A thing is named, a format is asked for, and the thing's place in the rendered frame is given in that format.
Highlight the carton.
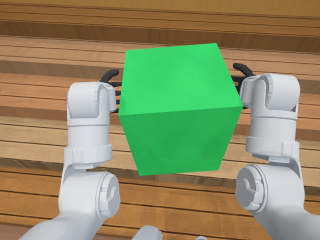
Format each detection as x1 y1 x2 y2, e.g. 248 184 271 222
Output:
118 43 244 176

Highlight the robot left hand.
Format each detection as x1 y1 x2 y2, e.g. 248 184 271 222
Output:
100 69 122 114

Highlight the robot right forearm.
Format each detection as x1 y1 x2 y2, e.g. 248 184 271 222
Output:
239 73 305 201

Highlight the robot left upper arm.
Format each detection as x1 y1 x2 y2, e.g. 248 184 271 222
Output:
18 171 121 240

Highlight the robot right hand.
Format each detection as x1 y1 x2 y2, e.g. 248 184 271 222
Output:
231 63 256 109

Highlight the left robot thigh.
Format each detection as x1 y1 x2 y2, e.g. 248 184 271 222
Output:
131 225 163 240

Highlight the robot right upper arm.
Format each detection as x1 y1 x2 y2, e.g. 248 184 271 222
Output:
235 164 320 240

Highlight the robot left forearm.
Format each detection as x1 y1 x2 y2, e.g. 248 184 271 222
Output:
58 81 117 209

